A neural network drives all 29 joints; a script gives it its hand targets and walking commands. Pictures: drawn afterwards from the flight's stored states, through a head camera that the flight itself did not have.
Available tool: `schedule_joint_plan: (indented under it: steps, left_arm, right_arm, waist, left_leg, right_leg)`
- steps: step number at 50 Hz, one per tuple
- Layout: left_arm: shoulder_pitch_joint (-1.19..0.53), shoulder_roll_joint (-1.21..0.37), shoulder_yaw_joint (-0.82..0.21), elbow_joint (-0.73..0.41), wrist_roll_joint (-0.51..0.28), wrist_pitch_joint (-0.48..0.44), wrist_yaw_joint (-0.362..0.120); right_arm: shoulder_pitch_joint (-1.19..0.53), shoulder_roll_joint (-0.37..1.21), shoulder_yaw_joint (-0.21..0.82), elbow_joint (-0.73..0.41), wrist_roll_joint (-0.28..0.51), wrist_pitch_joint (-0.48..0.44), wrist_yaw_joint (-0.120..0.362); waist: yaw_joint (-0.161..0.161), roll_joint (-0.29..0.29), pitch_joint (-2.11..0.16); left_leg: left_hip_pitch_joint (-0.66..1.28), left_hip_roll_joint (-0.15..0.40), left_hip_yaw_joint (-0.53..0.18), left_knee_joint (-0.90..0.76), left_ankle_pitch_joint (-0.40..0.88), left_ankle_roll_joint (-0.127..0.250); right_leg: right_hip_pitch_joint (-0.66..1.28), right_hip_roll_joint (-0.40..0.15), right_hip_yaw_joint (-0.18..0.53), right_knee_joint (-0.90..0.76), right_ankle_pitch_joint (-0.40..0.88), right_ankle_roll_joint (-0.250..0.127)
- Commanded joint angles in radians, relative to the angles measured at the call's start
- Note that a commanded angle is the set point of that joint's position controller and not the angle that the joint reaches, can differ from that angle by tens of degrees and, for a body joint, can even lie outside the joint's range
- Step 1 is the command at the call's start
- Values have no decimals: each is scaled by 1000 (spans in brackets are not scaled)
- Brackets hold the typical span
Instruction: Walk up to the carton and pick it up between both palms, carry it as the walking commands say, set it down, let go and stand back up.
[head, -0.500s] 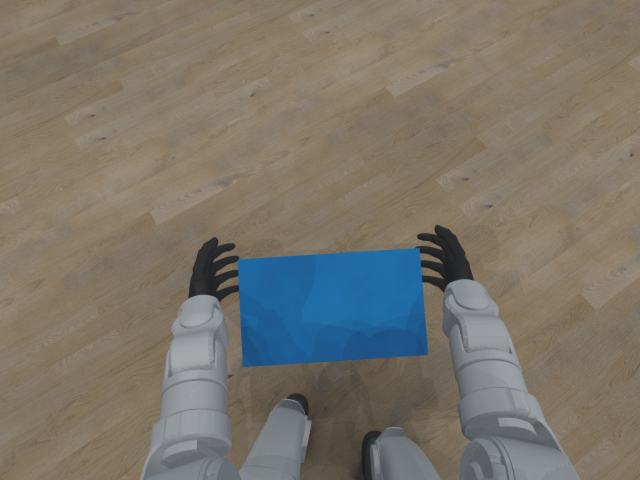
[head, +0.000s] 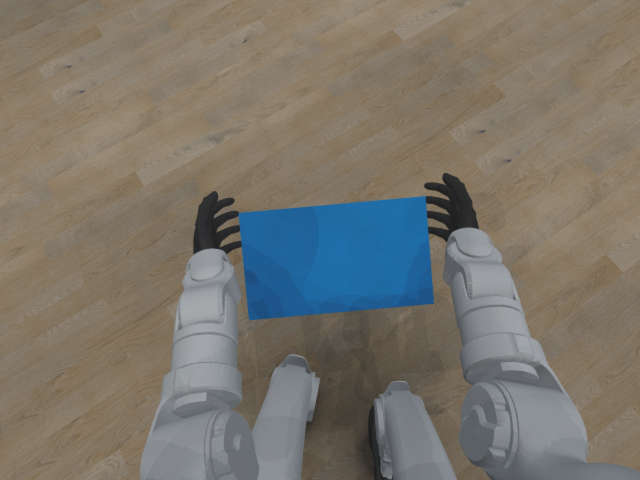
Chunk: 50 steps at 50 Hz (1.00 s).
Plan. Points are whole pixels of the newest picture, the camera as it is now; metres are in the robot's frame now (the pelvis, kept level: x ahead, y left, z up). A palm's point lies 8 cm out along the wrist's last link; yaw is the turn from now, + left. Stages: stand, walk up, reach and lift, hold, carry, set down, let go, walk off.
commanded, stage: set down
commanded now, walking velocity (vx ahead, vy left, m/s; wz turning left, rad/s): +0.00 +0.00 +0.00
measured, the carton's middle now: (334, 253) +0.41 +0.06 -0.17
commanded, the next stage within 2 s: none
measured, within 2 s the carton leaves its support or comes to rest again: neither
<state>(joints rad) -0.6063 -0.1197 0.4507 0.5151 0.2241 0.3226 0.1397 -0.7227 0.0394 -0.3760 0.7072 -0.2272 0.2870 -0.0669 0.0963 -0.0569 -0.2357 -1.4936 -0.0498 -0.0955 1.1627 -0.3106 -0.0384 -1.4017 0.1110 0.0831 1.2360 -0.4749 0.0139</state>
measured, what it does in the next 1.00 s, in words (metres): lowers itself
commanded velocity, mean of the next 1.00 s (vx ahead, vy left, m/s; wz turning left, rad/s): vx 0.00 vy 0.00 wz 0.00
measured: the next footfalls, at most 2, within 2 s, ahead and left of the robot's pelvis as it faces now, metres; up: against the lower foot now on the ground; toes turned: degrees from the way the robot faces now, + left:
none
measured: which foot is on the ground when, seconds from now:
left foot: down 0.00-1.00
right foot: down 0.00-1.00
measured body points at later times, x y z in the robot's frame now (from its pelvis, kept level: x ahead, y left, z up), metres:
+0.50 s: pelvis -0.01 -0.01 -0.07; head +0.24 +0.01 +0.31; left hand +0.40 +0.23 -0.16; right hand +0.46 -0.11 -0.17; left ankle +0.10 +0.13 -0.61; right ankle +0.04 -0.12 -0.61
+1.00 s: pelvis -0.03 +0.00 -0.15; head +0.25 +0.02 +0.20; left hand +0.42 +0.23 -0.26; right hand +0.49 -0.10 -0.26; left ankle +0.10 +0.13 -0.61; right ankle +0.04 -0.12 -0.61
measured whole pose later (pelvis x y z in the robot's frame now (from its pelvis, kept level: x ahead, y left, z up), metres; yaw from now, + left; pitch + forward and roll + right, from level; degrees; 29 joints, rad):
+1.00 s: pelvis -0.03 +0.00 -0.15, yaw -2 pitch +49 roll -2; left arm -0.91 0.01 0.49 0.61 0.12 0.30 0.11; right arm -1.10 -0.13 -0.26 0.89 -0.12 0.26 -0.09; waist 0.11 -0.05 -0.19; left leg -2.13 -0.08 -0.10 1.66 -0.39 -0.06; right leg -2.03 0.16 0.07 1.75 -0.58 0.05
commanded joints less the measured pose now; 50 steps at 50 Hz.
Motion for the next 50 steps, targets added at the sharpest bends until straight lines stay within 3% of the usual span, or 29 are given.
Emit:
schedule_joint_plan:
  steps: [1, 14, 25, 50]
  left_arm:
    - [-612, -896, -608, 42, -160, -25, -402]
    - [-661, -756, -535, 45, -183, -52, -392]
    - [-719, -725, -537, 23, -216, -66, -376]
    - [-1009, -674, -499, 34, -236, -45, -315]
  right_arm:
    - [-555, 962, 517, 23, 145, -35, 364]
    - [-608, 897, 545, 24, 190, -68, 287]
    - [-663, 878, 574, 8, 215, -86, 248]
    - [-946, 787, 499, 99, 228, -64, 257]
  waist:
    - [35, 15, -819]
    - [47, -21, -841]
    - [49, -23, -959]
    - [60, -6, -1020]
  left_leg:
    - [692, -60, 103, -17, 261, 6]
    - [440, -75, 129, 109, 217, 15]
    - [346, -75, 136, 231, 293, 4]
    - [230, -67, 188, 437, 217, -12]
  right_leg:
    - [106, 54, -70, -136, 147, -25]
    - [75, 61, -63, -19, 177, -4]
    - [-3, 71, -77, 104, 247, 9]
    - [-346, 87, -153, 338, 63, -11]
